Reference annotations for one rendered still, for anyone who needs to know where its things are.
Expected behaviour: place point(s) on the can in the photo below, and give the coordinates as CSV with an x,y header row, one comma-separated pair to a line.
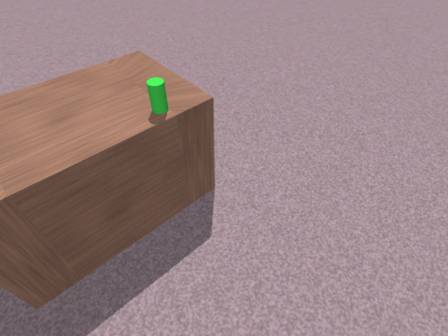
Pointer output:
x,y
157,94

